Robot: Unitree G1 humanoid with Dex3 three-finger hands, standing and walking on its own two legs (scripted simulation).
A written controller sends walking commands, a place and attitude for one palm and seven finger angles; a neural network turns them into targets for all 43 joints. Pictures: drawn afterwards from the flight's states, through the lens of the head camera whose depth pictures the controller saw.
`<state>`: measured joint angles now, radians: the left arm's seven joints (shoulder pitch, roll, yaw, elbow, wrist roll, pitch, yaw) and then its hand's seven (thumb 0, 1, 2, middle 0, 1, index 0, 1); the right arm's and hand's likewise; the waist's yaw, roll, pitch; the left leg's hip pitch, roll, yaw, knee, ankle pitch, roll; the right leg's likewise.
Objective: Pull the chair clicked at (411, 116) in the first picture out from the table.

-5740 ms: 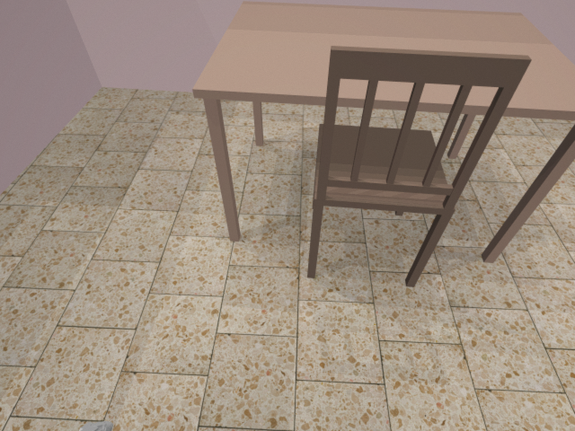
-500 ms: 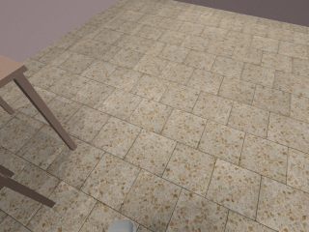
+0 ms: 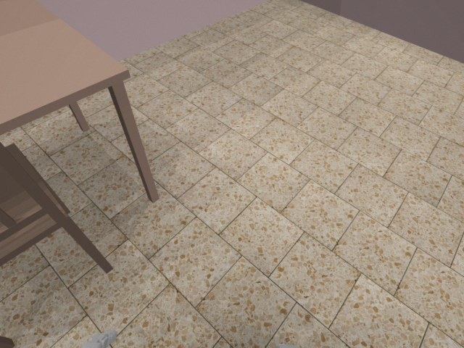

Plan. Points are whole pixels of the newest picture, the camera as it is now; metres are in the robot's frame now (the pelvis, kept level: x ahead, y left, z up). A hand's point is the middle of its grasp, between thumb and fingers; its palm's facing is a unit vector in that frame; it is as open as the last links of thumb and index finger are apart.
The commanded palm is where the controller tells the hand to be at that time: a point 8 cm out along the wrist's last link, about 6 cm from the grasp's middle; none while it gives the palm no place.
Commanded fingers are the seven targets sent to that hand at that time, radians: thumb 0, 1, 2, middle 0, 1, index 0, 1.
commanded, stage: turn to face it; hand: left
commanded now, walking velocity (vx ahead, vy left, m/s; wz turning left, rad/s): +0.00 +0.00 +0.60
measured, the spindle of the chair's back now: out of the picture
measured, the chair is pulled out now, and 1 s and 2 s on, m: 0.00 0.00 0.00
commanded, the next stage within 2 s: take the last steps up to it in 1.18 s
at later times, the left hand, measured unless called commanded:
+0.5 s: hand out of the picture -0.03 +0.23 -0.19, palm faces +0.35 -0.91 -0.24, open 7.4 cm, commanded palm none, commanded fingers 0.00 0.90 0.90 -0.20 -0.30 -0.20 -0.30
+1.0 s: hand out of the picture +0.00 +0.27 -0.15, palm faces +0.57 -0.78 -0.27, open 7.4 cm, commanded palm none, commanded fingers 0.00 0.90 0.90 -0.20 -0.30 -0.20 -0.30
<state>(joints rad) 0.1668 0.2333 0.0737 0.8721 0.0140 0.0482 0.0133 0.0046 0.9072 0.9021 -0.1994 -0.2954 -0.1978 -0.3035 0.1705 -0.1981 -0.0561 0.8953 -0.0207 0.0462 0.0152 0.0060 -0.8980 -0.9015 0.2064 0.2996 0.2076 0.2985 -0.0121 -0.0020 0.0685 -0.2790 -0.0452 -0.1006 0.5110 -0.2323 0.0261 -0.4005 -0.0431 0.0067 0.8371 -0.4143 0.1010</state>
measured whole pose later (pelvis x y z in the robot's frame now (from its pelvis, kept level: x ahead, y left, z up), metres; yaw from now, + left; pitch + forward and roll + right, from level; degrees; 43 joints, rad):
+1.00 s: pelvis +0.01 +0.02 +0.00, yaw +35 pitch +0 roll +0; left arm 0.13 0.22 0.06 0.86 0.01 0.04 0.02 0.00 0.91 0.90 -0.20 -0.30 -0.20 -0.30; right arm 0.23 -0.21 -0.06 0.93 -0.02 0.05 0.00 0.01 -0.90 -0.90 0.21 0.30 0.21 0.30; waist -0.04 0.02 0.07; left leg -0.26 -0.10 -0.16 0.50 -0.24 0.03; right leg -0.35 -0.01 0.01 0.73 -0.38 0.08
